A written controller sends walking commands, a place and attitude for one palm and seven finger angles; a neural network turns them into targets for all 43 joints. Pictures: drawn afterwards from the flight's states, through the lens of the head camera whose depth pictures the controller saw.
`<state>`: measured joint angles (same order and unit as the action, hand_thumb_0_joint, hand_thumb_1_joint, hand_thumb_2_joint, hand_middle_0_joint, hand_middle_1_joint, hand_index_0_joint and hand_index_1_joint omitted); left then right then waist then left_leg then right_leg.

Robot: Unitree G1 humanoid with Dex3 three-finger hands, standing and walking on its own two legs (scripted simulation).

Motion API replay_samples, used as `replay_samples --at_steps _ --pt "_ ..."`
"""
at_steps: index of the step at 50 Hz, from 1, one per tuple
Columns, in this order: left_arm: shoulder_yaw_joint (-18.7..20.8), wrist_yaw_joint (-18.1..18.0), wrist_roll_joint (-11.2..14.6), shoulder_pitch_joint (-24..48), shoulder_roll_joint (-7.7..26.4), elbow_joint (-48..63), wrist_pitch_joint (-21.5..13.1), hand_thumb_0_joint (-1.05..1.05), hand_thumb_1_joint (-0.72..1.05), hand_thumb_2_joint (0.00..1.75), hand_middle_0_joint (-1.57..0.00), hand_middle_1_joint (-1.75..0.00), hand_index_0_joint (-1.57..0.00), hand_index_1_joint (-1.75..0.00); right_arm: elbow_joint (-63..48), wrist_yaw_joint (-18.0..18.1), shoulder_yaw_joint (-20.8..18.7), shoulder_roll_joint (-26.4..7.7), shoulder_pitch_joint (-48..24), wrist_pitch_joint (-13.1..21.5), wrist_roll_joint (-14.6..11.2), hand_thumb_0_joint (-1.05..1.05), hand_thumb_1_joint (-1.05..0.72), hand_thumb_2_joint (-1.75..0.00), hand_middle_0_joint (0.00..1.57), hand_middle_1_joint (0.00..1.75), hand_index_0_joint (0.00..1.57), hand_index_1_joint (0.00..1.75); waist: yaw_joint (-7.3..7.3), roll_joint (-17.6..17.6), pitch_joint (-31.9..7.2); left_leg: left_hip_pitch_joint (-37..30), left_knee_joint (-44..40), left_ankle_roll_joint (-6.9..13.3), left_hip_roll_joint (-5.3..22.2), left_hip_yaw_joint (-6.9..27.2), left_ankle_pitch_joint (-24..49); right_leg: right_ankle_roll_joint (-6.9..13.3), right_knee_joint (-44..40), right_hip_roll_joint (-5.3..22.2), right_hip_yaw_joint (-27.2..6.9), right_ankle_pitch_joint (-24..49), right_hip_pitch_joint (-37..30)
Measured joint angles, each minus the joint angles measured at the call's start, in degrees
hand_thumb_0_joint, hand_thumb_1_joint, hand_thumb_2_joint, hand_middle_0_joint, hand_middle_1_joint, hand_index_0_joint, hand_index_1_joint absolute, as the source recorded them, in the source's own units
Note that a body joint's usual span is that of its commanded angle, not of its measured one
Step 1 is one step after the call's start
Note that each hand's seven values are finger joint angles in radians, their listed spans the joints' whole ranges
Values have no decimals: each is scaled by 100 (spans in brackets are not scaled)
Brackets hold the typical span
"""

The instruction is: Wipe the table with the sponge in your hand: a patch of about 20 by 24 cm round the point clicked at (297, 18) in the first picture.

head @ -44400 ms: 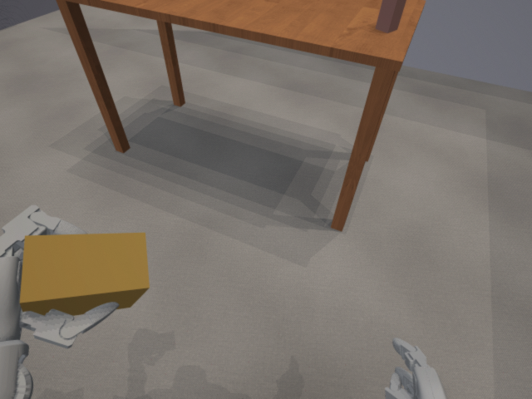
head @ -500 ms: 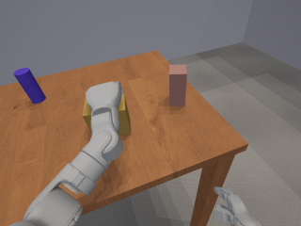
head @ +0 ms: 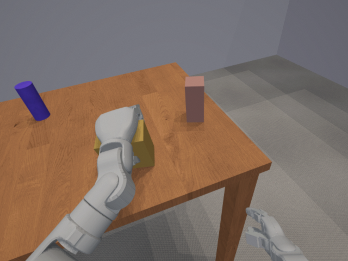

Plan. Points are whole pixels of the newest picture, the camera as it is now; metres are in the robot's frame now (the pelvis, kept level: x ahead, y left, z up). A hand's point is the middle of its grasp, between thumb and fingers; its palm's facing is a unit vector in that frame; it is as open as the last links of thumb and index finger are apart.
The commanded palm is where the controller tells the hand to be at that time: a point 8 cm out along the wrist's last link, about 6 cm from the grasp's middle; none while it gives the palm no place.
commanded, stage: wipe back along the third lane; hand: left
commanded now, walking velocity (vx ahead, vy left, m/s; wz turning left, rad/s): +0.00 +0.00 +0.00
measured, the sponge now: (129, 151) +0.34 +0.16 +0.11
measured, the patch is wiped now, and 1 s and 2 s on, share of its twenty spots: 1.00 1.00 1.00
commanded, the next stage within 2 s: slide back across to the middle lane in 0.08 s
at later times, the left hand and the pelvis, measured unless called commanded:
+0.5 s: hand (124, 145) +0.30 +0.15 +0.17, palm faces +0.23 -0.26 -0.94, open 10.2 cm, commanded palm +0.25 +0.17 +0.22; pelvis +0.00 -0.03 +0.00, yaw -2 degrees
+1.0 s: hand (89, 156) +0.27 +0.22 +0.16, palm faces +0.14 -0.14 -0.98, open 10.2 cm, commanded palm +0.24 +0.22 +0.23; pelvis -0.03 -0.02 +0.00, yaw -1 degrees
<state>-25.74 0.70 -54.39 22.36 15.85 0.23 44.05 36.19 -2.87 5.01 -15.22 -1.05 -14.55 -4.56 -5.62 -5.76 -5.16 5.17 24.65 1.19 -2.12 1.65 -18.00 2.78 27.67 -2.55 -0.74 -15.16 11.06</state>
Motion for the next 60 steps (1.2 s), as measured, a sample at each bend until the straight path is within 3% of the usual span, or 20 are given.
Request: replay_samples --at_steps 10,26,38,46,55,60 --pt "174 -58 22 -444 122 518 -26 0 -49 105 -63 -140 -70 -136 -57 -4 -46 -60 51 -18 -7 1 -90 -90 20 30 20 30 25 -74 39 -16 -21 -92 104 -28 13 93 -14 -106 -16 35 6" --pt "995 111 598 -1090 492 1334 -237 0 -51 105 -65 -138 -72 -134 -74 222 -12 6 -21 82 76 1 -90 -90 20 30 20 30 34 -64 149 -177 -90 -162 235 -147 41 207 -27 -251 -119 84 -82" --pt "1466 369 715 -1287 961 1372 -134 0 -52 105 -68 -135 -75 -132 -90 381 -69 -114 19 206 106 1 -90 -90 20 30 20 30 19 -90 212 -176 -98 -151 249 -157 113 226 -78 -271 -141 186 -93" --pt "1464 587 566 -1129 1123 943 -212 0 -53 105 -68 -135 -75 -131 22 510 -72 -157 52 486 103 1 -90 -90 20 30 20 30 -55 -125 301 -124 -113 -164 185 -53 205 186 -129 -192 -49 264 -94" --pt "1056 768 224 -668 986 325 -538 -1 -53 105 -69 -134 -76 -130 146 596 12 -50 44 762 120 1 -90 -90 20 30 20 30 -95 -135 318 -79 -214 -124 80 12 341 112 -220 -76 2 356 -74" --pt "1032 725 125 -381 923 -131 -661 -1 -54 105 -70 -134 -77 -130 220 575 58 29 58 836 132 1 -90 -90 20 30 20 30 -88 -117 282 -77 -289 -97 44 -4 393 80 -258 -40 -20 388 -55"
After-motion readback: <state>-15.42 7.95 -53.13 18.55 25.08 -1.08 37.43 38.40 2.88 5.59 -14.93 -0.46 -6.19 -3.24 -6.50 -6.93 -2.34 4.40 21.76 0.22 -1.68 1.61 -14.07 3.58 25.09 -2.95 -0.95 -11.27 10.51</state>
